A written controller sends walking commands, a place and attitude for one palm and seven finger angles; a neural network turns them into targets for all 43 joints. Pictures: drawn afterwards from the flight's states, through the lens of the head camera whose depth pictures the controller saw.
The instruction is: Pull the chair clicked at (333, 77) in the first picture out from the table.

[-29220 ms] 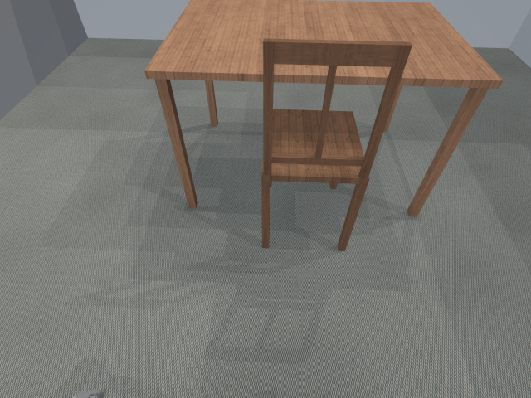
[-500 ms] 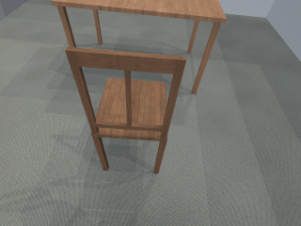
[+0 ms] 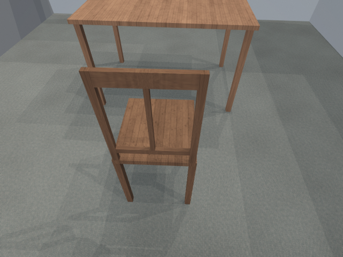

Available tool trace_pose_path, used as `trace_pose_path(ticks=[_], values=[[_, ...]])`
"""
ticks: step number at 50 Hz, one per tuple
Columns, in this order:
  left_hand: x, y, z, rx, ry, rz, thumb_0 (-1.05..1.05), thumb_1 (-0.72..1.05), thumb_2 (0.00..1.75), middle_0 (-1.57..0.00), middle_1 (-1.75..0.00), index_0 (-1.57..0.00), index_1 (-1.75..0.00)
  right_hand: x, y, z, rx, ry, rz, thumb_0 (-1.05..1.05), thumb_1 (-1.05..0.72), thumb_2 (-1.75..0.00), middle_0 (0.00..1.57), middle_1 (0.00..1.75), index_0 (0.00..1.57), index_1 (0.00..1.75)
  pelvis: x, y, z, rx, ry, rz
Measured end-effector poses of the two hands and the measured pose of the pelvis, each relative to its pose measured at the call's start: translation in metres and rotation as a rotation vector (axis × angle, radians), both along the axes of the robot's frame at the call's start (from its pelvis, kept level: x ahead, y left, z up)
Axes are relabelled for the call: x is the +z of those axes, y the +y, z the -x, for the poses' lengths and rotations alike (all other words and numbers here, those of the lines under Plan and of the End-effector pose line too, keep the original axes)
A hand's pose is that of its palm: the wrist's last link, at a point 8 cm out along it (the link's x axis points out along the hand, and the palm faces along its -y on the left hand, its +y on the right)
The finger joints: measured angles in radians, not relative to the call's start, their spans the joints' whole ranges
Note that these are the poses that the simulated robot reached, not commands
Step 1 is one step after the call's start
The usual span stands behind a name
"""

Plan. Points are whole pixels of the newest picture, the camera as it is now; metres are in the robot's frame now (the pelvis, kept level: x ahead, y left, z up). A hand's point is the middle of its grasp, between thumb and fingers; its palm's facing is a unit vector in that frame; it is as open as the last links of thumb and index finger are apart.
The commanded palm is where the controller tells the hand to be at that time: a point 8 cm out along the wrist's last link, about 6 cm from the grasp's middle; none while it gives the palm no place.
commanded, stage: let the arm hang, fingers relaxed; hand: left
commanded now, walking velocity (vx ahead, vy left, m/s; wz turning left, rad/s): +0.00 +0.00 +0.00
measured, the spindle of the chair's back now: (150, 122) +0.56 +0.12 -0.07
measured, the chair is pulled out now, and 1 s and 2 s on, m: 0.63 0.63 0.63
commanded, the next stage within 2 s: look to check the result in 0.30 s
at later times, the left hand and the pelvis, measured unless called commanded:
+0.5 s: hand out of the picture -0.02 +0.15 -0.18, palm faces +0.07 -0.98 -0.17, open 7.4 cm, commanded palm none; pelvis +0.00 -0.01 +0.00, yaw +0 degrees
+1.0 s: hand out of the picture -0.02 +0.14 -0.18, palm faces +0.07 -0.99 -0.16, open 7.4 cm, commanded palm none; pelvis +0.00 -0.01 +0.00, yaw +0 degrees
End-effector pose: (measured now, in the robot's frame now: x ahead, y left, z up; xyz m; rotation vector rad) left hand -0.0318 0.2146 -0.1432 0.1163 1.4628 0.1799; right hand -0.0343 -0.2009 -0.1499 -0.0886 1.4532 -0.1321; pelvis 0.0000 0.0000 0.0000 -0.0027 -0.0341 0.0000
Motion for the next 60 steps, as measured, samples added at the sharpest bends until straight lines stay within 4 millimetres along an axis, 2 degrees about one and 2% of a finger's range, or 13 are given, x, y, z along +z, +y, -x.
trace_pose_path(ticks=[6, 10, 31, 60], values=[[-0.004, -0.019, -0.007, 0.004, -0.027, 0.040, 0.01, 0.91, 0.90, -0.20, -0.30, -0.20, -0.30, 0.000, 0.003, -0.003, -0.009, -0.014, -0.006, 0.00, -0.91, -0.90, 0.20, 0.30, 0.20, 0.30, 0.000, -0.002, 0.000, -0.001, 0.000, 0.000], [-0.006, -0.023, -0.006, 0.005, -0.022, 0.047, 0.01, 0.91, 0.90, -0.20, -0.30, -0.20, -0.30, 0.000, 0.003, -0.003, -0.017, -0.018, -0.003, 0.00, -0.91, -0.90, 0.20, 0.30, 0.20, 0.30, -0.001, -0.004, -0.001, -0.003, 0.000, 0.000], [-0.002, -0.017, -0.003, 0.016, -0.004, 0.016, 0.01, 0.91, 0.90, -0.20, -0.30, -0.20, -0.30, 0.000, -0.003, 0.002, -0.022, 0.012, 0.002, 0.00, -0.91, -0.90, 0.20, 0.30, 0.20, 0.30, 0.000, -0.007, -0.003, -0.002, 0.001, -0.002], [-0.003, -0.024, -0.007, 0.019, -0.008, 0.024, 0.01, 0.91, 0.90, -0.20, -0.30, -0.20, -0.30, 0.000, -0.005, -0.001, -0.021, 0.015, 0.000, 0.00, -0.91, -0.90, 0.20, 0.30, 0.20, 0.30, 0.000, -0.012, -0.004, 0.000, 0.001, -0.003]])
